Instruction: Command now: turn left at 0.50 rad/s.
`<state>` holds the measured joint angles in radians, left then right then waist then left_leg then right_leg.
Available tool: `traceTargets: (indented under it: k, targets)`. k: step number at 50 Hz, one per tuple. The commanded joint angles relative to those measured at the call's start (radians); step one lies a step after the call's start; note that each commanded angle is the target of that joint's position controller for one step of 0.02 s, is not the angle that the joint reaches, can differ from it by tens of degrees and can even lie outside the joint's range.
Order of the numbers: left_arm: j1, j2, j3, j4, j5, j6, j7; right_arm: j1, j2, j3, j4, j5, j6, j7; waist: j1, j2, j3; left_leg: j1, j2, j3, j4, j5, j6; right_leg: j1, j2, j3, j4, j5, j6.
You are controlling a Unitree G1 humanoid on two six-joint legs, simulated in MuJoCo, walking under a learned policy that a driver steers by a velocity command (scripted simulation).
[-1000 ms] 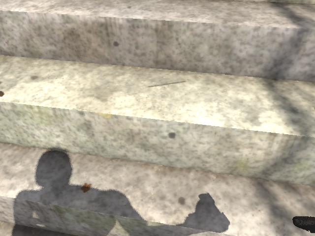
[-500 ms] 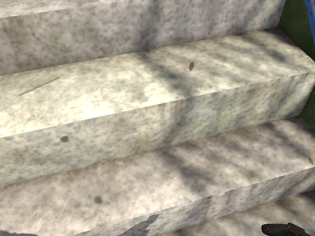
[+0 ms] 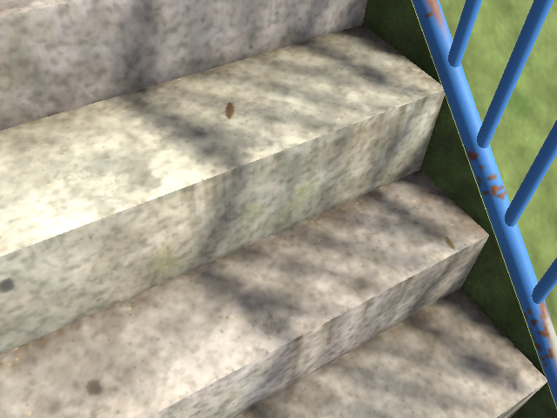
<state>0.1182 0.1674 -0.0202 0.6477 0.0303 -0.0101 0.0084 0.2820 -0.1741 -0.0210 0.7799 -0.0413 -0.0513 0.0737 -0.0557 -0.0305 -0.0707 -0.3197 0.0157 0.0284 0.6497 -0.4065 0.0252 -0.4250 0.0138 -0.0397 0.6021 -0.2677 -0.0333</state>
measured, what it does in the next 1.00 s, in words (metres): climbs, turning left: left foot 0.21 m higher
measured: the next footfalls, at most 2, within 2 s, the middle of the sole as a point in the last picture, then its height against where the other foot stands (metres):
left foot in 0.50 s outside the picture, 0.21 m higher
right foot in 1.04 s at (80, 388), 0.20 m higher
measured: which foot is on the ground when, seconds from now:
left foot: down 0.00-0.00, up 0.02-0.48, down 0.50-0.96, up 0.98-1.00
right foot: down 0.00-0.54, up 0.56-1.00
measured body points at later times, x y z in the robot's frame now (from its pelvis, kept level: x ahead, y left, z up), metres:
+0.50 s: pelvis +0.09 +0.08 +0.03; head +0.11 +0.09 +0.48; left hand -0.07 +0.28 -0.11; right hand +0.43 +0.02 -0.01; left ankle +0.15 +0.21 -0.51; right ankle +0.03 -0.11 -0.72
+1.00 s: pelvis +0.30 +0.31 +0.33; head +0.33 +0.36 +0.77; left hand +0.38 +0.58 +0.23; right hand +0.48 +0.12 +0.20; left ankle +0.18 +0.26 -0.36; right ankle +0.39 +0.32 -0.27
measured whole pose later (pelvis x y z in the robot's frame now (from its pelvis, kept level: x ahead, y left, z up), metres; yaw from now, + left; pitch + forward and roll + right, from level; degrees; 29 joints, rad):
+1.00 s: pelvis +0.30 +0.31 +0.33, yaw +34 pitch +5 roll -6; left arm -0.01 0.09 -0.06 0.67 -0.04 -0.04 0.03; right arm 0.32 -0.20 -0.08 0.91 0.05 -0.13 -0.04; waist 0.02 0.05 0.03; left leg -0.33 -0.10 -0.05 0.89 0.36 0.00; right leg -0.89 0.09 -0.27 1.30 -0.37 -0.25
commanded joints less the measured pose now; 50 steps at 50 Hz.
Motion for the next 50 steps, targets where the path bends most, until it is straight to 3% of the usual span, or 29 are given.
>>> traceTargets:
  k: [1, 2, 4, 6, 9, 12, 13, 17, 20, 22, 23, 24, 26, 27, 28, 29, 30, 31, 34, 36, 40, 42, 43, 44, 46, 47, 48, 49, 50]
  targets:
    - [0.042, 0.26, 0.1, -0.113, -0.006, -0.05, 0.064, 0.021, -0.052, -0.01, -0.094, -0.023, -0.03, -0.004, 0.059, -0.142, -0.228, -0.328, -0.022, -0.067, 0.331, -0.023, -0.029, 0.501, -0.369, 0.413, -0.181, 0.667, -0.444]
    - [0.11, 0.259, 0.118, -0.104, 0.001, -0.052, 0.067, 0.006, -0.115, -0.031, -0.05, -0.033, -0.025, 0.003, 0.142, -0.197, -0.18, -0.485, -0.039, -0.121, 0.884, -0.182, -0.067, 0.429, -0.494, 0.572, -0.305, 0.288, -0.5]
    - [0.141, 0.192, 0.069, -0.004, 0.041, -0.041, 0.017, -0.009, -0.127, -0.059, 0.015, 0.016, -0.032, 0.028, 0.087, -0.092, -0.022, -0.835, -0.034, -0.206, 1.476, 0.139, 0.029, 0.252, -0.434, 0.506, -0.344, -0.346, -0.325]
    - [0.12, 0.059, 0.011, 0.064, 0.04, -0.022, -0.034, -0.108, -0.048, -0.031, -0.01, 0.003, -0.031, 0.036, 0.071, -0.001, -0.025, -0.914, -0.059, -0.203, 1.465, 0.26, 0.124, 0.206, -0.333, 0.278, -0.292, -0.309, -0.219]
    - [0.197, 0.06, 0.004, 0.146, 0.025, -0.035, -0.031, -0.081, -0.017, -0.01, 0.063, 0.019, -0.008, 0.069, 0.082, -0.104, -0.076, -0.957, -0.036, -0.153, 1.66, 0.239, 0.166, 0.228, -0.318, 0.152, -0.323, -0.166, -0.205]
    - [0.351, 0.067, -0.003, 0.284, 0.051, -0.057, -0.04, -0.203, 0.024, 0.04, 0.026, 0.027, -0.003, 0.069, 0.104, -0.042, -0.015, -1.273, -0.006, -0.182, 1.823, 0.219, 0.229, 0.359, -0.416, 0.136, -0.371, -0.123, -0.234]
    - [0.386, 0.206, 0.092, 0.298, 0.016, -0.148, -0.011, -0.368, 0.028, 0.008, -0.114, 0.032, 0.012, -0.042, 0.079, 0.064, -0.034, -1.157, 0.014, -0.087, 1.823, 0.111, 0.116, 0.459, -0.484, 0.119, -0.416, -0.187, -0.153]
    - [0.298, 0.159, 0.084, 0.335, 0.011, -0.212, 0.003, -0.409, -0.018, -0.015, -0.209, 0.02, 0.075, -0.105, 0.008, -0.015, 0.091, -1.176, 0.057, -0.101, 1.736, 0.057, 0.093, 0.354, -0.456, -0.009, -0.529, -0.238, -0.101]
    - [0.295, 0.128, 0.075, 0.339, 0.014, -0.173, 0.013, -0.524, -0.011, -0.004, -0.285, 0.04, 0.097, -0.095, -0.001, -0.029, 0.163, -0.994, 0.057, 0.021, 1.332, 0.083, 0.126, 0.218, -0.351, -0.219, -0.64, -0.097, -0.076]
    - [0.34, 0.194, 0.081, 0.357, -0.021, -0.159, 0.029, -0.508, 0.032, 0.038, -0.325, 0.058, 0.12, -0.097, 0.016, -0.137, 0.143, -0.881, 0.102, 0.13, 1.032, -0.14, 0.17, 0.314, -0.349, -0.3, -0.764, 0.104, -0.131]
    - [0.299, 0.166, 0.07, 0.34, -0.035, -0.14, 0.029, -0.402, 0.038, 0.043, -0.287, 0.065, 0.13, -0.106, -0.022, -0.126, 0.099, -0.605, 0.059, 0.199, 0.875, -0.2, 0.2, 0.245, -0.297, -0.381, -0.695, 0.458, -0.15]
    - [0.311, 0.224, 0.071, 0.292, -0.072, -0.123, 0.041, -0.238, -0.006, 0.018, -0.222, 0.059, 0.128, -0.102, -0.043, -0.098, -0.012, -0.37, -0.079, 0.323, 0.877, -0.357, 0.181, 0.269, -0.321, -0.383, -0.478, 1.291, -0.196]
    - [0.192, 0.369, 0.11, 0.176, -0.089, -0.098, 0.003, 0.15, -0.112, -0.03, -0.135, 0.039, 0.092, -0.09, -0.201, -0.208, -0.277, -0.02, -0.213, 0.089, 0.619, -0.354, 0.215, 0.319, -0.39, -0.278, 0.193, 1.9, -0.187]
    - [0.11, 0.353, 0.121, 0.08, -0.076, -0.111, -0.043, 0.161, -0.244, -0.073, -0.137, 0.034, 0.099, -0.104, -0.182, 0.023, -0.295, 0.128, -0.106, -0.327, 0.221, -0.471, 0.255, 0.046, -0.3, -0.239, 0.472, 1.398, -0.099]
    - [-0.052, 0.236, 0.101, -0.036, -0.006, -0.129, -0.09, 0.067, -0.345, -0.121, -0.151, 0.041, 0.108, -0.122, -0.133, 0.282, -0.229, 0.18, 0.021, -0.972, -0.284, -0.833, 0.282, -0.374, -0.026, -0.048, 0.886, 0.25, -0.025]
    - [-0.134, 0.102, 0.07, -0.102, 0.069, -0.13, -0.107, -0.12, -0.322, -0.115, -0.216, 0.052, 0.102, -0.122, -0.081, 0.153, -0.134, 0.042, 0.06, -1.032, -0.364, -0.738, 0.195, -0.516, -0.021, 0.176, 1.246, 0.203, -0.005]
    - [-0.106, 0.042, 0.058, -0.15, 0.088, -0.126, -0.089, -0.187, -0.267, -0.098, -0.209, 0.037, 0.078, -0.119, 0.003, 0.148, -0.1, -0.039, 0.046, -0.984, -0.343, -0.643, 0.148, -0.553, -0.039, 0.218, 1.44, 0.276, -0.01]
    - [-0.064, 0.003, 0.041, -0.165, 0.089, -0.128, -0.074, -0.147, -0.212, -0.09, -0.142, 0.017, 0.046, -0.124, 0.045, 0.091, 0.035, -0.137, 0.027, -0.882, -0.296, -0.534, 0.124, -0.637, -0.051, 0.183, 1.513, 0.303, -0.022]
    - [-0.007, -0.117, -0.017, -0.172, 0.087, -0.102, -0.023, -0.059, -0.105, -0.062, -0.006, 0.006, -0.021, -0.076, 0.146, 0.025, 0.143, -0.238, -0.038, -0.578, -0.199, -0.193, 0.07, -0.767, -0.071, 0.156, 1.681, 0.338, -0.051]
    - [-0.06, -0.09, -0.029, -0.168, 0.069, -0.085, -0.006, -0.046, -0.098, -0.052, 0.009, 0.036, -0.044, -0.06, 0.135, -0.011, 0.203, -0.299, -0.069, -0.425, -0.208, -0.023, 0.07, -0.765, -0.082, 0.082, 1.521, 0.284, -0.038]
    - [-0.36, -0.171, -0.073, -0.26, 0.054, -0.059, 0.034, 0.186, -0.09, -0.045, 0.136, 0.021, -0.096, -0.037, 0.027, 0.03, 0.171, -0.104, -0.026, -0.341, -0.35, 0.193, 0.065, -0.994, -0.058, -0.075, 1.618, 0.004, -0.079]
    - [-0.483, -0.144, -0.077, -0.29, 0.019, -0.058, 0.027, 0.292, -0.078, -0.048, 0.17, 0.046, -0.069, -0.081, -0.037, 0.08, 0.103, -0.037, 0.057, -0.328, -0.609, 0.597, 0.12, -0.802, -0.027, -0.192, 1.387, 0.01, -0.09]
    - [-0.452, -0.141, -0.075, -0.273, 0.019, -0.057, 0.021, 0.294, -0.075, -0.049, 0.182, 0.044, -0.06, -0.103, -0.014, 0.081, 0.058, 0.016, 0.068, -0.263, -0.632, 0.778, 0.112, -0.671, -0.024, -0.194, 1.278, 0.007, -0.107]
    - [-0.256, -0.105, -0.056, -0.174, 0.02, -0.065, 0.012, 0.208, -0.07, -0.045, 0.169, 0.073, -0.047, -0.117, 0.096, 0.083, -0.063, 0.102, 0.05, -0.053, -0.52, 1.467, 0.051, -0.434, 0.025, -0.207, 1.154, -0.031, -0.157]
    - [-0.01, 0.052, 0.0, -0.098, -0.071, -0.034, 0.023, 0.026, -0.271, -0.094, 0.08, 0.135, -0.08, -0.164, 0.266, 0.103, -0.314, 0.11, 0.129, -0.032, -0.292, 2.415, 0.063, 0.021, 0.109, -0.244, 0.885, -0.088, -0.111]
    - [0.122, 0.143, 0.036, -0.071, -0.084, -0.022, 0.033, -0.034, -0.346, -0.123, 0.03, 0.136, -0.109, -0.159, 0.32, 0.125, -0.364, 0.229, 0.179, -0.086, -0.085, 2.661, 0.048, 0.061, 0.11, -0.212, 0.705, -0.155, -0.107]
    - [0.156, 0.193, 0.054, 0.026, -0.071, -0.037, 0.031, 0.064, -0.241, -0.104, 0.019, 0.137, -0.12, -0.129, 0.218, -0.002, -0.405, -0.095, 0.017, -0.066, 0.141, 2.582, -0.114, 0.407, 0.134, -0.166, 0.499, -0.269, -0.199]
    - [0.246, 0.231, 0.09, 0.065, -0.102, -0.03, 0.037, 0.039, -0.275, -0.116, 0.012, 0.126, -0.133, -0.1, 0.279, -0.177, -0.488, -0.271, -0.16, -0.043, 0.705, 1.644, -0.152, 0.592, 0.008, 0.068, 0.217, -0.113, -0.3]
    - [0.189, 0.182, 0.108, 0.144, -0.102, -0.021, 0.045, -0.076, -0.202, -0.099, -0.038, 0.029, -0.141, -0.09, 0.242, -0.433, -0.523, -0.431, -0.272, -0.128, 1.381, 0.367, -0.115, 0.582, -0.08, 0.328, 0.153, -0.036, -0.33]
Keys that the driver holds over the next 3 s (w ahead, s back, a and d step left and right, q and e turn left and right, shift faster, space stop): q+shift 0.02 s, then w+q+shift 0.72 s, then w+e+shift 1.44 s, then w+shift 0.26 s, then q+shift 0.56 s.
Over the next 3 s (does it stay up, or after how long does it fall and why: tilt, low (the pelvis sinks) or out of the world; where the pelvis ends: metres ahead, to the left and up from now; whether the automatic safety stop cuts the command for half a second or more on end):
stays up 1.11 0.34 1.02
